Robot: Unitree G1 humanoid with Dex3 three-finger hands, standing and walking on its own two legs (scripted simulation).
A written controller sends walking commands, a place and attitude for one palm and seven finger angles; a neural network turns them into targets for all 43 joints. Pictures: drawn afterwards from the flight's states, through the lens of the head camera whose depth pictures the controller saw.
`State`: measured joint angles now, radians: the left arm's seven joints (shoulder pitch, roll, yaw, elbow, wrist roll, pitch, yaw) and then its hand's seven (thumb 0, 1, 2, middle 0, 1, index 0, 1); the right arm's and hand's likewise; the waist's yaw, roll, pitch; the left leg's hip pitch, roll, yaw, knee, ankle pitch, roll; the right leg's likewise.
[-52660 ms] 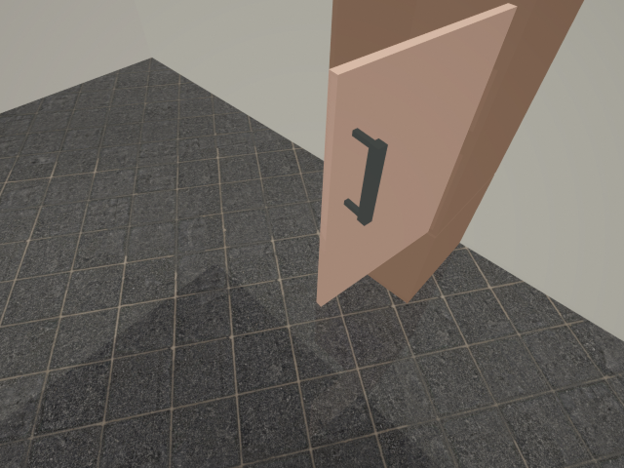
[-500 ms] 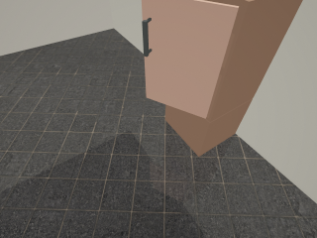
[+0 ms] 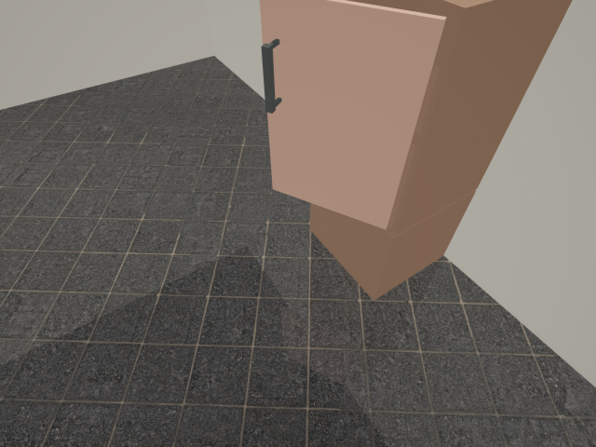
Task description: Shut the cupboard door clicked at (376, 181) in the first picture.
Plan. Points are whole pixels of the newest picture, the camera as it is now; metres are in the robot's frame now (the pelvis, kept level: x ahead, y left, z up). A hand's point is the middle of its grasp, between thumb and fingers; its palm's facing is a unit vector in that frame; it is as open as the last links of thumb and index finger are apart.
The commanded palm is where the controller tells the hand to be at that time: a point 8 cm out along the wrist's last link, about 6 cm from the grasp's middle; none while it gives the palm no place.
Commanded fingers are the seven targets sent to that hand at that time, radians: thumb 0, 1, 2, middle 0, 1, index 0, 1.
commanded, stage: walk to a spot facing it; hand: left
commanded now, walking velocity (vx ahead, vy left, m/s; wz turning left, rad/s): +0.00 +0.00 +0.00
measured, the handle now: (273, 77) +0.91 +0.11 +0.06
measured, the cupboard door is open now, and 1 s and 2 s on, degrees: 30 30 30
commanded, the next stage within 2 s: none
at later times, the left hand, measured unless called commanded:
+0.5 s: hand out of the picture +0.00 +0.22 -0.20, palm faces +0.18 -0.96 -0.23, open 7.4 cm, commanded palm none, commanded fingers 0.00 0.90 0.90 -0.20 -0.30 -0.20 -0.30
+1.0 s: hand out of the picture -0.08 +0.21 -0.16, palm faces +0.45 -0.84 -0.31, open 7.4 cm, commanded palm none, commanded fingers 0.00 0.90 0.90 -0.20 -0.30 -0.20 -0.30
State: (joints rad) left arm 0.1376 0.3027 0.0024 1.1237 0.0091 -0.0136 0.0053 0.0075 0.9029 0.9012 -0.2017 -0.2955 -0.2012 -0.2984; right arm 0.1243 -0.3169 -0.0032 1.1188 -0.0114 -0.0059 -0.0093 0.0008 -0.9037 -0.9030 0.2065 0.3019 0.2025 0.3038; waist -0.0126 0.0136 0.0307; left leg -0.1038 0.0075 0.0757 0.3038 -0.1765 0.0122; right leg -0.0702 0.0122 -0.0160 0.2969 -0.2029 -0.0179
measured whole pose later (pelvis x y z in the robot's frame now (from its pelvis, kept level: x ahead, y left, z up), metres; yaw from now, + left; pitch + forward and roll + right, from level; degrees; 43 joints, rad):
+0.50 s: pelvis -0.02 +0.01 -0.02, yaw +11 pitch -3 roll -1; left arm 0.20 0.22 0.04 1.01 0.02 0.04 0.03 0.01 0.90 0.90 -0.20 -0.30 -0.20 -0.30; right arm 0.21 -0.19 -0.03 1.02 -0.01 0.06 0.01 0.00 -0.91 -0.90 0.20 0.30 0.20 0.30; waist -0.03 -0.03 0.12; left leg -0.32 0.03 0.05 0.72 -0.37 -0.03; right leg -0.15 -0.08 -0.18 0.58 -0.36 0.01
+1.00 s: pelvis -0.05 -0.01 -0.01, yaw +28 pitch +1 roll +1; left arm 0.20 0.21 0.05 0.90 0.02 0.04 0.03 0.01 0.90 0.90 -0.20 -0.30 -0.20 -0.30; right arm 0.21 -0.26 -0.10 0.94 -0.03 0.08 0.01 0.00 -0.91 -0.90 0.20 0.30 0.20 0.30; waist -0.03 0.04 0.07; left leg -0.57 -0.08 -0.06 1.04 -0.39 -0.04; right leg -0.22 -0.05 -0.06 0.51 -0.30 0.00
